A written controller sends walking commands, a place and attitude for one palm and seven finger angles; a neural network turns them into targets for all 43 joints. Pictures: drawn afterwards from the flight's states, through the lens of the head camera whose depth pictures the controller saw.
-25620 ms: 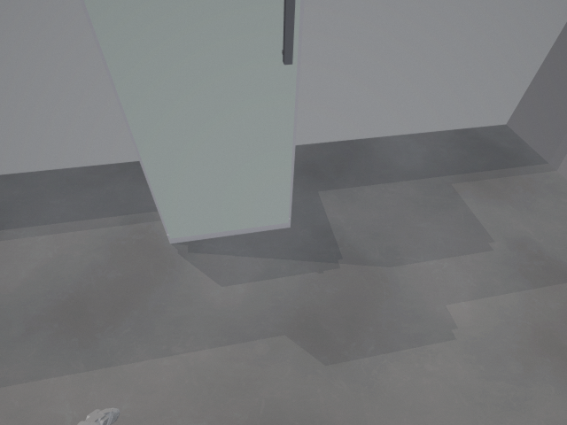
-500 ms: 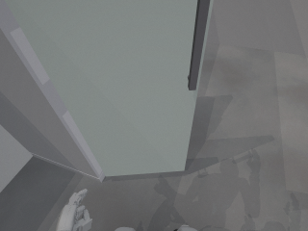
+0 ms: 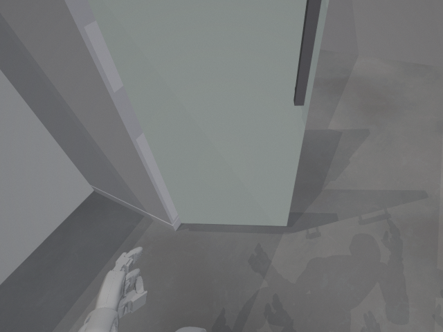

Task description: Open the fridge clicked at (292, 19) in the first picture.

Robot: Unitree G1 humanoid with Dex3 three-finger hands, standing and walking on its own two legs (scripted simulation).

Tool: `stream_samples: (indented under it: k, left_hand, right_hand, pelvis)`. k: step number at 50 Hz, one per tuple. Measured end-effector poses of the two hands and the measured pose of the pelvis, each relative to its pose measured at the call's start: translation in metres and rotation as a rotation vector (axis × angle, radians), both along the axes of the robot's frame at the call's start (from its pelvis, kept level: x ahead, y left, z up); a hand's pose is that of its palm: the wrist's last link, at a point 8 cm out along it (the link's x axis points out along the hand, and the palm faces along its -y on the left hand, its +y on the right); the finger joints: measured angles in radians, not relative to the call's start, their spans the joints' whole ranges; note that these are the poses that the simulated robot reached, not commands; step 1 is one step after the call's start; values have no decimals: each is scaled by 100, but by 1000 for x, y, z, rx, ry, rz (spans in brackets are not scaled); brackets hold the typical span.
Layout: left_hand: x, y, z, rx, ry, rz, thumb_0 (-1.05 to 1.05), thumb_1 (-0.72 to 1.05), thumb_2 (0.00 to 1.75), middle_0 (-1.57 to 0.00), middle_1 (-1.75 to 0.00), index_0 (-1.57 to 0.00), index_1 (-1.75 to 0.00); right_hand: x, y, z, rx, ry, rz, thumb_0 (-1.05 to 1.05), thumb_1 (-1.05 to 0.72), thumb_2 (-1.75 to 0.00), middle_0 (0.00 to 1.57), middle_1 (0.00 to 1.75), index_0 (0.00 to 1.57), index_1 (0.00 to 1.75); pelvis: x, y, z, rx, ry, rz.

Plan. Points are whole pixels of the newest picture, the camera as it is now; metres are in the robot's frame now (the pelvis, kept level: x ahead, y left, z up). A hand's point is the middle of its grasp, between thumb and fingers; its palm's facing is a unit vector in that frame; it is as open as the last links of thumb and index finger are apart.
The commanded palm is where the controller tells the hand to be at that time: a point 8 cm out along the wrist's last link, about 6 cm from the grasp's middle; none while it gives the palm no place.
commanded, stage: stop stepping back and stand still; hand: right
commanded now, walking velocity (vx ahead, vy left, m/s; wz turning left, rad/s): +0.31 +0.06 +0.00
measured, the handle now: (305, 42) +0.65 -0.14 +0.20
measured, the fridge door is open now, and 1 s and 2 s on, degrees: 66 66 66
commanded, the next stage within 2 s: let the arm hang, fingers relaxed in 1.24 s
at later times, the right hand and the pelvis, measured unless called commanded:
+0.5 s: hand out of the picture +0.13 -0.29 +0.17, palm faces +0.47 +0.78 -0.41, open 7.5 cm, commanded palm +0.05 -0.32 +0.17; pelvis -0.07 -0.02 -0.01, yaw -3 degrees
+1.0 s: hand out of the picture +0.15 -0.29 +0.18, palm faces +0.50 +0.74 -0.45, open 7.5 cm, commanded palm +0.09 -0.33 +0.17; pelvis -0.03 -0.02 -0.01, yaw -4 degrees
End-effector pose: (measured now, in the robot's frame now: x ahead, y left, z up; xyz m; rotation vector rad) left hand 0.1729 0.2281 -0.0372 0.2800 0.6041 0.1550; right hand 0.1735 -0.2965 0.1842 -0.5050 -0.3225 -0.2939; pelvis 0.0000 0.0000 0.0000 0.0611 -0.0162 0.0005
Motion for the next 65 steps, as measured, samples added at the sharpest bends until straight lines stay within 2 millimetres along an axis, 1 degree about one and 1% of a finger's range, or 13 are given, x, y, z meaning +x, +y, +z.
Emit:
stream_samples:
  k: [5,8,11,15,20,26,30,33,38,43,48,53,65]
  left_hand:
    - [-41,5,-4,4,62,11,1,90,90,-20,-30,-20,-30]
    - [-57,11,-24,17,98,-18,1,90,90,-20,-30,-20,-30]
    - [-76,12,-37,29,178,-18,2,90,90,-20,-30,-20,-30]
    - [-95,7,-38,36,171,16,2,90,90,-20,-30,-20,-30]
    - [-102,-8,-47,21,99,52,2,90,90,-20,-30,-20,-30]
    - [-114,-34,-46,-92,97,1,2,90,90,-20,-30,-20,-30]
    - [-109,-32,-66,-120,134,-32,2,90,90,-21,-30,-20,-30]
    - [-104,-24,-75,-103,191,-39,2,90,90,-21,-30,-20,-30]
    - [-90,-13,-62,-55,187,-23,2,90,90,-20,-30,-20,-30]
    - [-67,-11,-47,24,113,-36,2,90,90,-20,-30,-20,-30]
    - [-42,-24,-33,-8,49,-59,2,91,90,-20,-30,-20,-30]
    - [-21,-38,-34,-75,32,-79,2,90,90,-20,-30,-20,-30]
    - [-23,-39,-42,-61,104,-53,2,90,90,-20,-30,-20,-30]
  right_hand:
    - [-52,-6,13,-38,25,-85,1,-88,-90,21,30,21,30]
    - [-82,-12,11,-72,11,-155,1,-88,-90,21,30,21,30]
    - [-99,-19,9,-2,-31,-194,1,-88,-90,21,30,21,30]
    - [-102,-34,-9,107,-62,-246,1,-88,-90,21,30,21,30]
    - [-90,-43,-30,125,-25,-220,1,-89,-90,20,30,20,30]
    - [-90,-23,3,-23,-24,-128,2,-89,-90,21,30,20,30]
    - [-99,-11,18,-154,-37,-119,1,-88,-90,21,30,21,30]
    - [-102,-19,13,-128,-11,-164,1,-88,-90,21,30,21,30]
    - [-100,-41,-11,-12,65,-266,1,-88,-90,21,30,21,30]
    - [-84,-39,-26,75,22,-229,1,-88,-90,21,30,21,30]
    - [-68,-30,-3,-5,-28,-170,2,-88,-90,21,30,21,30]
    - [-59,-35,14,-85,-6,-175,1,-88,-90,21,30,21,30]
    - [-54,-41,-21,32,150,-209,1,-88,-90,21,30,21,30]
  pelvis:
    - [-19,3,8,-1,22,-43]
    - [-40,4,-5,-56,44,-30]
    - [-52,-2,-4,-52,29,-29]
    - [-55,-11,-4,-67,29,-49]
    - [-66,-25,-18,-75,4,-59]
    - [-70,-15,-9,-68,-9,-55]
    - [-66,-9,-18,-67,-5,-52]
    - [-64,-12,-16,-63,-10,-61]
    - [-55,-16,-7,-80,-9,-55]
    - [-48,-25,-13,-62,-29,-65]
    - [-37,-24,-8,-71,-15,-67]
    - [-28,-24,-5,-55,10,-59]
    - [-22,-31,-1,-57,15,-54]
